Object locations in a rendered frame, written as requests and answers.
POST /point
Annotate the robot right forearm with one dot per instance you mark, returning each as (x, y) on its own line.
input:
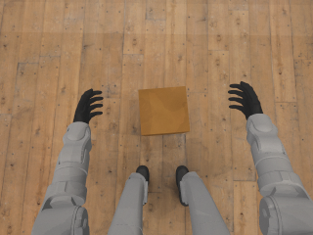
(275, 174)

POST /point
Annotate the left robot thigh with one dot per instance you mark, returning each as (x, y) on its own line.
(128, 216)

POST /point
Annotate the robot thigh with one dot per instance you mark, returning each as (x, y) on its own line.
(128, 216)
(206, 218)

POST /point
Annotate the robot left hand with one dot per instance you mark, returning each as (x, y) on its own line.
(84, 107)

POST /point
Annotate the left robot upper arm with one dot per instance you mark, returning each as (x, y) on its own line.
(71, 220)

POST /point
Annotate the right robot thigh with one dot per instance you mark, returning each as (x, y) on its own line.
(206, 218)

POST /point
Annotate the carton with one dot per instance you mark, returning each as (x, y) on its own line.
(163, 111)

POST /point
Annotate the robot right hand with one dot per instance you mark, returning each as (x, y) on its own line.
(250, 103)

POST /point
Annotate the robot left forearm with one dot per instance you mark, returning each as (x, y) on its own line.
(68, 187)

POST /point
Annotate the right robot upper arm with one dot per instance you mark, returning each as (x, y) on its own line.
(285, 215)

